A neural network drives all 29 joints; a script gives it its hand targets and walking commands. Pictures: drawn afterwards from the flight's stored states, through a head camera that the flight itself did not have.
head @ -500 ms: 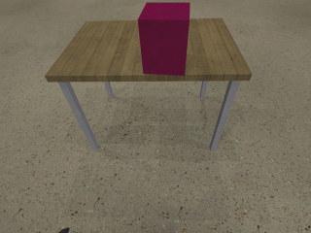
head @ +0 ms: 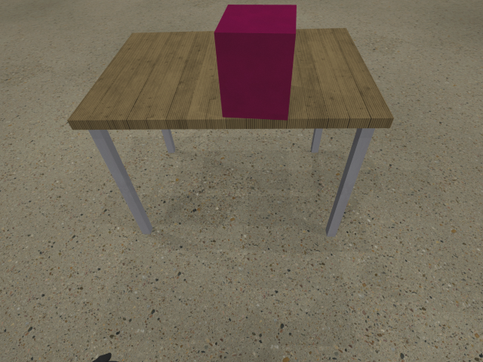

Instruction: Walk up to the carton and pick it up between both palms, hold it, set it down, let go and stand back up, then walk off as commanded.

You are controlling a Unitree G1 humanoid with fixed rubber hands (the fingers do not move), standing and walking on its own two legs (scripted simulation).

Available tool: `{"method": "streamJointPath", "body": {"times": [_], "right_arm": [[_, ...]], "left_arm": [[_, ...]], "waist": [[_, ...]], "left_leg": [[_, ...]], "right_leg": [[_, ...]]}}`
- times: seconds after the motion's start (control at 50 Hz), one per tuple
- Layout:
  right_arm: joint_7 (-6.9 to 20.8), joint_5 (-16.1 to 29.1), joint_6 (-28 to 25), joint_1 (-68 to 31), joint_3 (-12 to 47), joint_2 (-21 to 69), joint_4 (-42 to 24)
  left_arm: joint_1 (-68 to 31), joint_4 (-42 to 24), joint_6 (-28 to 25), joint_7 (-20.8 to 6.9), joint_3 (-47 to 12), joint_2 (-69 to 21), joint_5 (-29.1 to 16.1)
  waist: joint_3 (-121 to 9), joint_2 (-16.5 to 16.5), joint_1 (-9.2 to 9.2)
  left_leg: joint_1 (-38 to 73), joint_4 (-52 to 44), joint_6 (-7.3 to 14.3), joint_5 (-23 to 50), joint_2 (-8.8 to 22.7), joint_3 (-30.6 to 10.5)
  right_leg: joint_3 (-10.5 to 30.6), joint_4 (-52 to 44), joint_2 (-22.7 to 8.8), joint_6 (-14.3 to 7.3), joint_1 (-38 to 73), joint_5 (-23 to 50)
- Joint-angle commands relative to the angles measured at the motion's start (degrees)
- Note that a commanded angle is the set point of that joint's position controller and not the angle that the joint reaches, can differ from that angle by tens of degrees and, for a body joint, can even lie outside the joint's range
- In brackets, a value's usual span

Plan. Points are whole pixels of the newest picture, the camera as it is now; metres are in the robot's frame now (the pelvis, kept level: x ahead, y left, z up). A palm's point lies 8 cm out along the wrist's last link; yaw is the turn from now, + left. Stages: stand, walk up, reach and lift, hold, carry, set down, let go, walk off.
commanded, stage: stand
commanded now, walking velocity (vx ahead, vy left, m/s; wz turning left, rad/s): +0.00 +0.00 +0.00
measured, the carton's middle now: (258, 63) +0.91 +0.00 +0.07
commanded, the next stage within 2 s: none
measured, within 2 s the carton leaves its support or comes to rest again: neither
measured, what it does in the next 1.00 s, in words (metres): stands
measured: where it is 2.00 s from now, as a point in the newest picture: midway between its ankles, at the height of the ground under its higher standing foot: outside the picture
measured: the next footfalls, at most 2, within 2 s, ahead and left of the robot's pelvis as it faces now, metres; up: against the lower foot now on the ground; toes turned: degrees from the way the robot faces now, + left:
none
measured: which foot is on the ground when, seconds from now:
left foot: down 0.00-1.00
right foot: down 0.00-1.00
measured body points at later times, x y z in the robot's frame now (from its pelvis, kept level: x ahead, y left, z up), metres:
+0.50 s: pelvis -0.01 +0.00 +0.00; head -0.01 +0.00 +0.45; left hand +0.10 +0.29 -0.10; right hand +0.09 -0.30 -0.11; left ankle +0.05 +0.12 -0.73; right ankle +0.01 -0.13 -0.73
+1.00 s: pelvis +0.00 +0.00 +0.00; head +0.00 +0.00 +0.45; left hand +0.11 +0.29 -0.10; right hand +0.09 -0.30 -0.11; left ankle +0.05 +0.12 -0.73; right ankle +0.01 -0.13 -0.73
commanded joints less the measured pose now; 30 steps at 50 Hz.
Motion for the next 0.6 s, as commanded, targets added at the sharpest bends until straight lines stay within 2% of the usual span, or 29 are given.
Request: {"method": "streamJointPath", "body": {"times": [0.0, 0.02, 0.04, 0.06, 0.08, 0.1, 0.12, 0.14, 0.16, 0.2, 0.22, 0.24, 0.26, 0.28, 0.3, 0.34, 0.36, 0.38, 0.4, 0.42, 0.44, 0.46, 0.5, 0.52, 0.58], "right_arm": [[-0.13, -6.33, -4.02, -5.4, -1.82, -11.93, -0.56], [-0.23, -6.29, -3.74, -6.76, -1.88, -10.93, -0.83], [-0.17, -6.39, -3.62, -5.6, -2.02, -12.06, -0.44], [-0.38, -6.12, -3.48, -5.86, -1.98, -12.03, 0.11], [-0.29, -5.9, -3.58, -5.38, -1.42, -10.65, -0.84], [-0.2, -6.38, -3.65, -6.72, -2.04, -12.34, -0.74], [-0.16, -5.95, -3.69, -5.62, -1.58, -10.63, -0.85], [-0.05, -5.88, -3.65, -6.38, -1.09, -10.8, -0.94], [-0.08, -5.89, -3.71, -5.56, -1.5, -10.66, -0.35], [-0.29, -5.88, -3.55, -5.8, -1.54, -10.91, -0.39], [-0.19, -6.32, -2.98, -6.21, -1.53, -11.44, -0.23], [-0.01, -5.79, -2.98, -7.27, -1.51, -11.24, -0.8], [0.04, -6.04, -3.1, -6.18, -1.7, -10.14, -0.21], [-0.09, -6.22, -3.31, -4.95, -1.68, -11.52, 0.54], [-0.14, -5.68, -3.43, -5.21, -1.42, -11.16, 0.55], [-0.16, -5.98, -3.43, -5.53, -1.62, -11.57, 0.64], [0.35, -5.73, -3.61, -6.16, -1.6, -11.28, 0.03], [0.27, -5.9, -3.62, -6.11, -1.51, -10.64, 0.03], [0.23, -5.68, -3.34, -4.97, -1.36, -11.2, 0.44], [0.08, -6.22, -3.43, -6.51, -1.35, -10.57, -0.03], [0.05, -6.32, -3.39, -5.59, -1.12, -10.76, 1.42], [0.16, -5.92, -3.63, -6.78, -1.37, -10.52, -0.14], [0.05, -5.79, -3.35, -5.84, -1.31, -10.61, 0.12], [-0.03, -6.08, -3.28, -7.62, -1.92, -11.16, 0.23], [0.35, -5.97, -3.46, -6.44, -2.02, -11.49, 0.85]], "left_arm": [[-3.1, 0.62, -2.47, 0.89, 3.9, 13.54, -0.14], [-4.06, 0.64, -2.17, 1.11, 4.24, 14.8, 0.06], [-5.44, 0.13, -1.85, 0.93, 4.01, 14.74, 0.43], [-4.16, 0.42, -1.73, 0.96, 4.21, 13.22, -0.31], [-3.1, 0.61, -1.6, 1.05, 4.0, 12.99, -0.47], [-3.62, 0.62, -1.91, 0.89, 3.77, 13.07, -0.26], [-3.89, 0.49, -1.65, 0.97, 3.84, 13.42, -0.1], [-3.9, 0.2, -1.47, 0.91, 3.54, 12.08, -0.43], [-4.39, 0.31, -1.41, 1.01, 3.68, 12.79, 0.26], [-3.56, 0.85, -1.62, 1.02, 3.16, 12.25, 0.15], [-2.98, 0.39, -1.81, 0.87, 3.62, 12.43, 0.12], [-4.11, 0.39, -1.67, 0.88, 3.46, 13.27, 0.26], [-4.26, 0.08, -1.81, 1.09, 4.05, 13.87, 0.24], [-4.36, 0.9, -1.58, 1.34, 3.49, 12.71, 0.09], [-4.38, 1.05, -1.64, 1.13, 3.46, 13.92, 0.3], [-4.28, 1.18, -1.71, 1.13, 3.87, 13.63, -0.12], [-4.55, 0.69, -1.76, 1.16, 3.48, 12.67, 0.08], [-4.35, 0.54, -1.58, 1.05, 3.72, 13.95, 0.01], [-4.12, 0.37, -1.36, 1.12, 3.72, 13.51, -0.3], [-5.82, 0.45, -1.11, 1.14, 4.0, 14.07, 0.32], [-4.37, 1.35, -1.24, 1.14, 4.0, 13.5, 0.17], [-3.23, 0.95, -1.4, 0.9, 3.73, 13.17, 0.21], [-4.39, 0.15, -1.66, 0.65, 4.1, 13.63, 0.54], [-4.72, 0.81, -1.54, 0.71, 4.04, 13.16, 0.68], [-4.92, 0.99, -1.6, 0.85, 3.96, 14.04, 0.5]], "waist": [[-6.83, -0.86, -0.04], [-5.72, -3.77, 0.02], [-7.61, -4.1, -1.01], [-7.35, -2.83, 0.31], [-8.25, -2.4, -0.12], [-6.46, -2.06, 0.6], [-7.41, -1.54, -0.49], [-7.89, -1.66, 0.59], [-7.17, -5.09, 0.05], [-4.02, -1.7, -0.34], [-6.17, -2.25, -0.05], [-6.92, -2.87, -0.16], [-6.76, -4.68, -0.54], [-3.98, -5.47, -0.44], [-4.4, -4.27, -1.21], [-1.75, -3.84, 0.0], [-5.02, -2.3, -0.67], [-6.22, -1.54, -0.56], [-3.46, -2.91, -0.23], [-4.07, -1.7, -0.29], [-2.4, -1.84, 0.2], [-3.27, -1.33, 0.39], [-2.95, -2.99, -0.58], [-3.68, -4.57, 0.24], [-3.57, -2.65, -0.76]], "left_leg": [[6.7, -5.09, 4.16, 6.79, 8.97, -5.1], [6.29, -4.31, 3.8, 5.54, 8.09, -4.18], [7.95, -4.67, 3.13, 7.42, 8.21, -4.28], [7.16, -4.87, 3.89, 11.26, 8.99, -5.12], [6.9, -4.17, 3.83, 11.22, 9.23, -4.94], [6.49, -4.35, 3.71, 9.01, 8.74, -5.2], [7.17, -4.66, 3.23, 8.76, 8.42, -3.78], [6.4, -4.69, 3.54, 7.93, 9.01, -4.77], [5.83, -5.37, 3.54, 5.88, 8.78, -5.24], [4.97, -6.74, 3.84, 4.53, 9.51, -6.33], [5.65, -6.55, 3.65, 3.31, 8.99, -5.41], [6.43, -5.43, 3.17, 4.7, 8.54, -4.25], [6.24, -4.79, 3.02, 3.26, 7.73, -3.59], [4.51, -5.85, 3.65, 3.18, 8.14, -4.91], [6.45, -5.83, 3.07, 2.3, 7.5, -4.59], [4.46, -7.35, 4.06, 2.21, 8.42, -5.88], [5.92, -6.99, 3.94, 1.6, 8.89, -5.53], [5.7, -7.33, 3.75, 0.9, 8.81, -5.82], [3.28, -8.6, 3.89, -1.6, 8.37, -6.56], [4.21, -7.61, 3.22, -1.48, 8.27, -5.67], [2.92, -9.45, 3.87, -4.86, 8.86, -7.23], [3.47, -8.78, 3.82, -5.12, 9.46, -7.01], [2.94, -9.16, 3.91, -5.36, 8.97, -6.66], [2.89, -8.06, 4.18, -5.11, 8.56, -6.51], [5.65, -6.77, 3.47, -1.01, 8.09, -5.69]], "right_leg": [[5.87, -11.3, -5.86, -3.0, 1.57, 9.28], [6.09, -12.18, -6.57, -3.16, 0.47, 9.14], [6.54, -10.79, -7.01, -3.31, 0.25, 10.25], [5.21, -9.74, -6.16, -3.06, 1.54, 10.71], [5.27, -10.67, -5.74, -3.13, 2.39, 11.02], [5.64, -10.99, -6.09, -3.02, 0.62, 7.46], [6.24, -11.64, -6.56, -3.26, 1.41, 8.34], [5.16, -11.41, -6.24, -3.41, 1.9, 9.17], [4.46, -11.11, -6.25, -3.59, 2.21, 8.07], [5.58, -11.68, -5.62, -3.52, -0.54, 7.2], [5.73, -12.5, -6.41, -3.25, 0.91, 4.52], [6.14, -12.98, -6.89, -3.57, 0.25, 6.23], [5.7, -13.5, -6.33, -2.51, 0.94, 5.16], [6.79, -13.88, -6.79, -3.18, -0.04, 5.77], [6.99, -14.41, -7.5, -3.06, -1.55, 2.83], [6.45, -14.22, -6.76, -3.47, -2.58, 1.35], [6.72, -13.42, -6.76, -3.89, -0.48, 3.34], [5.74, -13.11, -6.51, -3.3, 0.71, 2.75], [6.03, -13.06, -5.94, -3.56, 0.02, 1.15], [6.42, -13.75, -5.95, -2.93, -0.81, 0.97], [5.83, -13.56, -5.75, -3.04, -0.93, -1.8], [5.63, -13.65, -5.75, -3.34, -1.13, -2.15], [5.5, -13.79, -5.87, -3.6, -0.95, -1.21], [5.98, -13.64, -5.72, -3.29, -0.8, -1.6], [7.82, -14.19, -6.62, -3.69, -3.01, -0.13]]}}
